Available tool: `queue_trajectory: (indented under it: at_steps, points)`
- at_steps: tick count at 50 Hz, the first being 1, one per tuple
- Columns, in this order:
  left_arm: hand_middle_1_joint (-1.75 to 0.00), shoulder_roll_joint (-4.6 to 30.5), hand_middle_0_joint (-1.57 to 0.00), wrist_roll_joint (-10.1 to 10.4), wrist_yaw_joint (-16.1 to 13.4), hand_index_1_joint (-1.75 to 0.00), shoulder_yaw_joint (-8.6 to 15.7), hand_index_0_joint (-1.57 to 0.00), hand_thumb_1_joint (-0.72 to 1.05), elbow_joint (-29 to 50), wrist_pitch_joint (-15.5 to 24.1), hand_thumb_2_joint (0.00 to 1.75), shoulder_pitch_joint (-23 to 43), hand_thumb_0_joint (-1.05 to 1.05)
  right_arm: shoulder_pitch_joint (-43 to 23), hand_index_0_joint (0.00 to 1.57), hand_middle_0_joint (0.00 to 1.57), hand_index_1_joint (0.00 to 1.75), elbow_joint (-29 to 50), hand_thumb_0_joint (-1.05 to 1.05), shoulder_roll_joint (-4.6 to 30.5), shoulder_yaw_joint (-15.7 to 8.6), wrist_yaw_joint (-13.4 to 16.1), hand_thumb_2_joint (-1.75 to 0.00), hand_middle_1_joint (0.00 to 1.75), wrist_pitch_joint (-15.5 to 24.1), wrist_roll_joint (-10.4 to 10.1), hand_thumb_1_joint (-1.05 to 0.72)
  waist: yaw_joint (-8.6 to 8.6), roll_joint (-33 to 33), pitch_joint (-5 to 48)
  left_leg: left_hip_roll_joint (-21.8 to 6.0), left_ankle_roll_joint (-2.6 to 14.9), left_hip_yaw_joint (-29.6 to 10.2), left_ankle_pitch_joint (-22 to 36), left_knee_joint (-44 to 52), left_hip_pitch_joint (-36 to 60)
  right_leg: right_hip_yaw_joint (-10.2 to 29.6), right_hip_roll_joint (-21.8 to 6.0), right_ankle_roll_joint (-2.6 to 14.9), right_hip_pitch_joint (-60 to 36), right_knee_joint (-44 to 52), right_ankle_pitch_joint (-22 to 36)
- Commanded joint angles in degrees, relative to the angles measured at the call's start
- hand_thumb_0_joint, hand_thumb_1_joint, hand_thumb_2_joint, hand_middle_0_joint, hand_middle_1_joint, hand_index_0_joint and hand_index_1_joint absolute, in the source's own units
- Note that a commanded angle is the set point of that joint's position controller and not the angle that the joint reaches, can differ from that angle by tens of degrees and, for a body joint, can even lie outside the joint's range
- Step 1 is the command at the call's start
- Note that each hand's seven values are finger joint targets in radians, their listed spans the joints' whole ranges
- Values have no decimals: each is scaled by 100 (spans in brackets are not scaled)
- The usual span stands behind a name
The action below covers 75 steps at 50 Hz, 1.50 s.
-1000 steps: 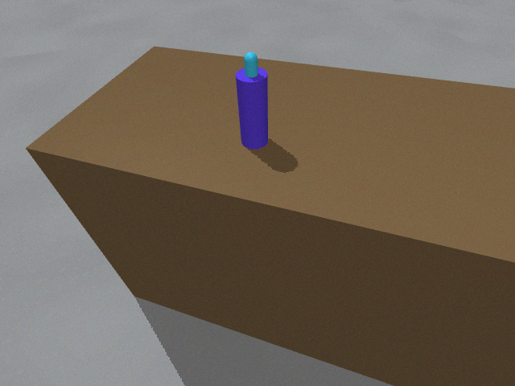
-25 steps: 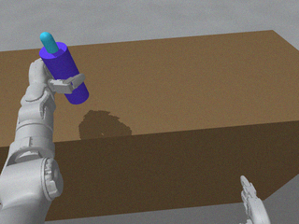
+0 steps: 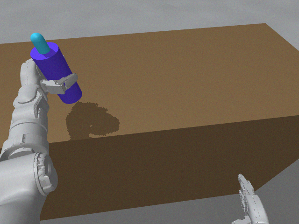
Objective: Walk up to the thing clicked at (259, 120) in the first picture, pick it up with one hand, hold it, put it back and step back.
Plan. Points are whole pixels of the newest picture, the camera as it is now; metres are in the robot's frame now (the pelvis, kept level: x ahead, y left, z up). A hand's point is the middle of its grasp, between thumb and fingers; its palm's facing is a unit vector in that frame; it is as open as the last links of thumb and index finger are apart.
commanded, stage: lower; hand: left
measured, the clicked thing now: (56, 70) +0.48 +0.20 +0.19
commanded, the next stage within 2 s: loosen in 0.36 s
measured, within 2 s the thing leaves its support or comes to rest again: rests again in 0.56 s
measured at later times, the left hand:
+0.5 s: hand (66, 84) +0.50 +0.20 +0.13, palm faces +0.14 -0.99 +0.00, open 9.0 cm
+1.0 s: hand (62, 77) +0.52 +0.21 +0.14, palm faces +0.14 -0.99 +0.01, open 13.3 cm
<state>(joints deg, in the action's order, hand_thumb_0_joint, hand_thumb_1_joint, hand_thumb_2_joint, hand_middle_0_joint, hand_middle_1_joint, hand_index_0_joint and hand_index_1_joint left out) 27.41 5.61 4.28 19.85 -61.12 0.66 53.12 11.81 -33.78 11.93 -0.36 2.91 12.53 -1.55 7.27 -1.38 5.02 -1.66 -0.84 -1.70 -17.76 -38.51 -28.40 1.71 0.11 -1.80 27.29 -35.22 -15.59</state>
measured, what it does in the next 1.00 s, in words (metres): stands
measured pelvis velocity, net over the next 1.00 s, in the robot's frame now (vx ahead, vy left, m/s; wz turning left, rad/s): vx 0.01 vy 0.01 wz -0.02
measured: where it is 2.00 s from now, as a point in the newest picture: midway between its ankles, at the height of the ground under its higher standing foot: outside the picture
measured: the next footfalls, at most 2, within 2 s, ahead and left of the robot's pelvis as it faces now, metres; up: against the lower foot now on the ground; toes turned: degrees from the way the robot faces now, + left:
none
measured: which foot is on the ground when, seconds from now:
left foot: down 0.00-1.00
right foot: down 0.00-1.00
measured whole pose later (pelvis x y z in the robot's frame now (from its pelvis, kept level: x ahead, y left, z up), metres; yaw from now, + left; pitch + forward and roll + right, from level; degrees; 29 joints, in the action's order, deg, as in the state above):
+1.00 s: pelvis +0.01 +0.01 -0.02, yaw -1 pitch +14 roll -2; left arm 30.0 4.8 6.1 21.6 -64.8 8.4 56.1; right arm 16.6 -19.9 12.6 -0.5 0.7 4.9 -0.3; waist 8.3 -1.4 7.1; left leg -2.0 -0.3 -1.4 -22.5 -48.5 -40.3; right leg 2.2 0.6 -2.4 39.0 -44.2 -19.5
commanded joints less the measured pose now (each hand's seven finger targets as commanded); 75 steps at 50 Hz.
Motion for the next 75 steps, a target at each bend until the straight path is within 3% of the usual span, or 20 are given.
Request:
queue_trajectory:
  at_steps: [1, 2, 5, 6, 7, 9, 13, 15, 24, 27, 36, 42, 53, 59, 65, 66, 67, 69, 71, 75]
  points:
    - [-147, 1717, -129, 177, 29, -146, 275, -131, 17, 1252, 820, 132, 3645, 0, -355, 5, 5, 5, 831, 0, 896, -417, 62, -5, 5, 236, 57, 56, 160, -389, 2267, 22, 122, 105, 1592, 191, 1363, -325, 111, 193, -228, 189, 1352]
    - [-148, 1908, -130, 213, 48, -147, 322, -132, 18, 2300, 977, 133, 4235, 0, -378, 5, 5, 5, 1020, 0, 740, -256, 32, -5, 5, 211, 54, 56, 26, -775, 2931, 46, 113, 124, 1757, 140, 1516, -275, 76, 187, -467, 141, 1558]
    - [-148, 2016, -130, 214, 88, -148, 405, -132, 21, 1936, 1069, 134, 4023, 0, -406, 5, 5, 5, 1046, 0, 1025, -507, 74, -5, 5, 146, 73, 55, 128, -529, 3040, 42, 149, 129, 1828, -8, 1377, -241, 54, 156, -527, 26, 1696]
    - [-147, 2127, -129, 196, 117, -147, 376, -132, 21, 2585, 1177, 133, 4468, 0, -573, 5, 5, 5, 1288, 0, 777, -257, 44, -5, 5, 146, 48, 55, -3, -798, 3377, 59, 134, 125, 1923, -32, 1451, -224, 45, 157, -677, -33, 1798]
    - [-148, 1963, -131, 173, 130, -148, 360, -133, 20, 1853, 1149, 133, 4135, 0, -692, 5, 5, 5, 1284, 0, 789, -283, 52, -5, 5, 149, 54, 54, 113, -541, 3131, 38, 149, 116, 1877, -93, 1378, -245, 64, 153, -479, -63, 1705]
    - [-146, 2208, -129, 228, 153, -146, 447, -130, 22, 2747, 1315, 133, 4707, 0, -532, 5, 5, 5, 1353, 0, 704, -203, 57, -5, 5, 84, 45, 54, 2, -1023, 3726, 36, 101, 113, 2033, -135, 1627, -235, 60, 186, -607, -154, 1777]
    - [-145, 2093, -126, 213, 165, -145, 458, -128, 22, 1984, 1334, 134, 4064, 0, -197, 5, 5, 5, 1120, 0, 745, -255, 23, -5, 5, -6, 86, 54, 133, -983, 3046, -10, 58, 57, 2317, -252, 1389, -280, 96, 217, -156, -232, 1792]
    - [-146, 2176, -127, 175, 146, -146, 484, -129, 22, 2274, 1405, 133, 4227, 0, -397, 5, 5, 5, 1608, 0, 813, -275, 7, -5, 5, -5, 112, 55, 136, -1132, 3295, -32, 42, 50, 2298, -331, 1615, -287, 101, 232, -7, -240, 1653]
    - [-144, 1909, -134, 57, 156, -143, 359, -136, 21, 1403, 1400, 125, 3737, 0, -133, 5, 5, 5, 1660, 0, 795, -319, -17, -4, 5, -122, 162, 55, 250, -798, 2630, 4, 135, 99, 1248, -406, 738, -253, 98, 213, 381, -338, 1053]
    - [-122, 2026, -118, 85, 130, -119, 450, -122, -3, 1442, 1411, 101, 3788, 0, -171, 5, 5, 5, 2137, 0, 963, -446, -4, -4, 5, -137, 158, 54, 277, -537, 3098, 4, 166, 85, 1409, -487, 763, -246, 100, 180, 94, -399, 1294]
    - [-65, 1826, -69, -56, 94, -63, 321, -72, -42, 993, 1302, 44, 3471, 0, 142, 5, 5, 5, 2127, 0, 774, -337, -28, -4, 5, -291, 148, 54, 191, -610, 2736, 40, 134, 139, 910, -398, 485, -245, 121, 213, 308, -383, 841]
    - [-53, 1661, -60, -61, 172, -53, 289, -61, -47, 646, 1139, 38, 3072, 0, 211, 5, 5, 5, 2342, 0, 949, -440, -114, -5, 5, -399, 151, 55, 192, -515, 2654, -48, 101, 58, 1532, -482, 495, -309, 177, 259, 418, -501, 1135]
    - [-23, 1434, -30, 32, 185, -23, 204, -31, -55, 1202, 1095, 15, 3117, 0, 354, 5, 5, 5, 2419, 0, 821, -397, -160, -5, 5, -487, 91, 54, 157, -519, 2663, -12, 113, 117, 1510, -490, 607, -285, 169, 236, 420, -548, 1164]
    - [-6, 1896, -8, -51, 28, -6, 425, -8, -54, 1525, 1046, 6, 3239, 0, 379, 5, 5, 5, 2617, 0, 936, -449, -174, -5, 5, -534, 103, 55, 41, -669, 2846, -35, 68, 70, 1826, -501, 713, -309, 160, 267, 269, -588, 1293]
    - [-5, 2578, -6, -72, 65, -5, 702, -7, -58, 1846, 929, 5, 3624, 0, 378, 5, 5, 5, 2806, 0, 974, -461, -99, -5, 5, -552, 39, 54, 78, -623, 3289, 59, 164, 183, 2151, -555, 711, -173, 81, 169, -561, -533, 2067]
    - [-4, 2368, -5, -76, 103, -4, 522, -6, -55, 1834, 851, 5, 3798, 0, 396, 5, 5, 5, 2612, 0, 886, -403, -100, -5, 5, -548, 23, 54, 89, -686, 3067, 77, 166, 200, 2013, -519, 690, -170, 83, 167, -478, -494, 1955]
    - [-4, 2675, -5, -124, 111, -4, 689, -6, -57, 1717, 774, 5, 3810, 0, 448, 5, 5, 5, 2516, 0, 986, -496, -82, -5, 5, -542, 22, 54, 108, -729, 3014, 46, 142, 180, 1993, -461, 746, -191, 99, 193, -336, -454, 1812]
    - [-3, 2447, -4, -159, 200, -2, 473, -5, -54, 1365, 599, 4, 3835, 0, 232, 5, 5, 5, 2436, 0, 899, -420, -75, -5, 5, -503, -6, 55, 125, -846, 2536, 54, 114, 180, 1644, -327, 727, -210, 110, 233, -60, -322, 1401]
    - [-2, 2643, -4, -208, 310, -1, 541, -6, -54, 846, 422, 3, 3628, 0, 366, 5, 5, 5, 2250, 0, 884, -399, -71, -5, 5, -490, -34, 55, 92, -733, 2324, 36, 89, 154, 1444, -209, 629, -246, 132, 258, -4, -234, 1177]
    - [-3, 2946, -5, -249, 633, -2, 547, -6, -55, 490, 167, 1, 3739, 0, 409, 5, 5, 5, 2096, 0, 894, -323, -56, -4, 5, -468, -68, 56, 41, -710, 2396, 50, 96, 190, 1727, -134, 606, -226, 122, 254, -295, -176, 1474]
